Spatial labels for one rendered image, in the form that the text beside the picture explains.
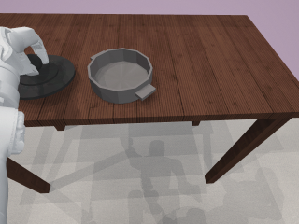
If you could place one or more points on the pot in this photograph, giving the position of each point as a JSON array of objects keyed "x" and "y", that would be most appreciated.
[{"x": 121, "y": 76}]

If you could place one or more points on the lid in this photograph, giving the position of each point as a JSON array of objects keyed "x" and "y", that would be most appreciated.
[{"x": 52, "y": 77}]

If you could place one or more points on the left robot forearm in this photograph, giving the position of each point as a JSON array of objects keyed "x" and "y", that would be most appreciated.
[{"x": 11, "y": 67}]

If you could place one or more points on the knob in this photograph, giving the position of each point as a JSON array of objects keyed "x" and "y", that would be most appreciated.
[{"x": 35, "y": 61}]

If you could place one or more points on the robot left hand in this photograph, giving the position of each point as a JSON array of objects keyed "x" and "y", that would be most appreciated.
[{"x": 30, "y": 38}]

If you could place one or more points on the left robot upper arm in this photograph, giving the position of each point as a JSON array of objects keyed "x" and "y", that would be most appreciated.
[{"x": 12, "y": 132}]

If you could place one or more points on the table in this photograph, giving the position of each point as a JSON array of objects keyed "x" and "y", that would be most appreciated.
[{"x": 204, "y": 68}]

